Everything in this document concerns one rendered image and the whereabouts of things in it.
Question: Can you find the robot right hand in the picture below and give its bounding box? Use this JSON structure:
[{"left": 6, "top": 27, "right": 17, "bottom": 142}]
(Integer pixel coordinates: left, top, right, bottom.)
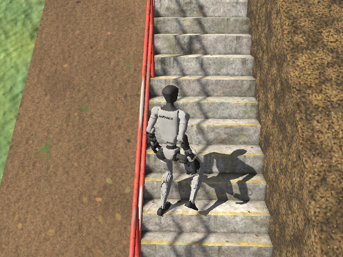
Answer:
[{"left": 187, "top": 159, "right": 200, "bottom": 175}]

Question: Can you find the right robot forearm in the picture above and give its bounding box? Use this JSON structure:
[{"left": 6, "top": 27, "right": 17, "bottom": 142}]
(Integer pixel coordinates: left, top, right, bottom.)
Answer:
[{"left": 181, "top": 135, "right": 195, "bottom": 162}]

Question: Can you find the left robot forearm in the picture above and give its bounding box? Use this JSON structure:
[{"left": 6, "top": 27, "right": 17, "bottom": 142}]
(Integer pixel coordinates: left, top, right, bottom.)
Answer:
[{"left": 146, "top": 132, "right": 157, "bottom": 146}]

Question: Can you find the left robot upper arm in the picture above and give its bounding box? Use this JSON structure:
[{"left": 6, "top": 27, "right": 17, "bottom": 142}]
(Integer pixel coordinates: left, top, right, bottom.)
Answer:
[{"left": 146, "top": 107, "right": 161, "bottom": 134}]

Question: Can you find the robot left hand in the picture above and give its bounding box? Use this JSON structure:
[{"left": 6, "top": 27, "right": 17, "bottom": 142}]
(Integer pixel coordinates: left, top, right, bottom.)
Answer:
[{"left": 151, "top": 142, "right": 161, "bottom": 154}]

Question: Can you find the right robot upper arm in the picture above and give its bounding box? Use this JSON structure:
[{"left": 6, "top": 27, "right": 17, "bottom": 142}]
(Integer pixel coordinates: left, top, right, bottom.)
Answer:
[{"left": 177, "top": 110, "right": 190, "bottom": 142}]

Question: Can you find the left robot thigh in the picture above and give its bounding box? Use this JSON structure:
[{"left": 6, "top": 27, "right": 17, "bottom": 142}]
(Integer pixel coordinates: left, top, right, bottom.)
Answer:
[{"left": 156, "top": 147, "right": 173, "bottom": 183}]

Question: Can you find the left robot shin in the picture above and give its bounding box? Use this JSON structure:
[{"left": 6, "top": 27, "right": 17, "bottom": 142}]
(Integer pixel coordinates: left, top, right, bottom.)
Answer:
[{"left": 160, "top": 173, "right": 172, "bottom": 209}]

